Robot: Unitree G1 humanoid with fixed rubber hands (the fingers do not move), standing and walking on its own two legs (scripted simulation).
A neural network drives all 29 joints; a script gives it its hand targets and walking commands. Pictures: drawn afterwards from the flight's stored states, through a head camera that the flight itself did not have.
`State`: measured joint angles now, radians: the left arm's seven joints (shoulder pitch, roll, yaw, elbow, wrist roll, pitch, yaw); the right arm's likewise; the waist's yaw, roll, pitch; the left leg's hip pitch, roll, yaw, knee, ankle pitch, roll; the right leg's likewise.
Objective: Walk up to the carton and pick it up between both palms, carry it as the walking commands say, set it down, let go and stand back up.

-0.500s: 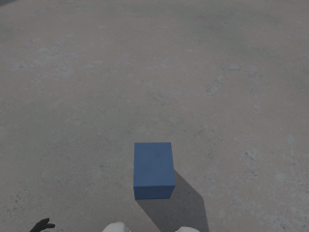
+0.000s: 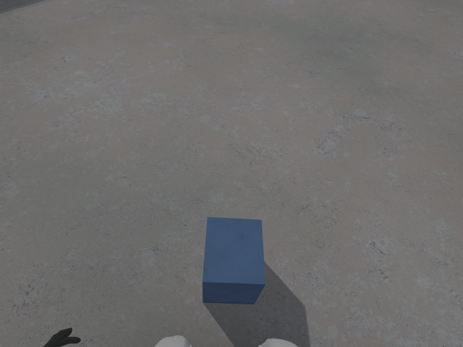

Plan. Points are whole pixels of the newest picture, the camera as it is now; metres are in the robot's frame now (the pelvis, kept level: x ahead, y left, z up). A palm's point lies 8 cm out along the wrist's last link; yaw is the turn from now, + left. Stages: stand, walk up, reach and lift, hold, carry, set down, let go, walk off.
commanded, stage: walk up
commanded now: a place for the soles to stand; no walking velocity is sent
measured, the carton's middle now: (231, 262) +0.49 -0.04 -0.61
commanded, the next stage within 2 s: stand in 1.40 s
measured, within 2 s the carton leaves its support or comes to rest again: neither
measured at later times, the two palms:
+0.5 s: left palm out of the picture +0.10 +0.29 -0.11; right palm out of the picture +0.07 -0.34 -0.08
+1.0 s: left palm out of the picture +0.10 +0.27 -0.10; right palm out of the picture +0.09 -0.35 -0.09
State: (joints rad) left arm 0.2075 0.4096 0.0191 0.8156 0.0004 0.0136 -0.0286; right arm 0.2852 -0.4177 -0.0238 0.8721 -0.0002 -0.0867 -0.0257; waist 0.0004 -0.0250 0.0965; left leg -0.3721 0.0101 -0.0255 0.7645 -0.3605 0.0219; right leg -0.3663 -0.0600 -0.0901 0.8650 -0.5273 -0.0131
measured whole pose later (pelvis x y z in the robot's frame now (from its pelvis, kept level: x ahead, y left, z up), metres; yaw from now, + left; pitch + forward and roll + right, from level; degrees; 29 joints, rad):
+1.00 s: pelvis +0.02 -0.04 +0.00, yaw +2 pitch -1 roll +0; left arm 0.21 0.40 0.02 0.82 0.00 -0.01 -0.03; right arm 0.29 -0.41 -0.02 0.88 0.00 -0.07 -0.02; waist 0.00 -0.03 0.09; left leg -0.34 0.02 -0.01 0.72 -0.35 0.02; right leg -0.34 -0.06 -0.10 0.74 -0.37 -0.01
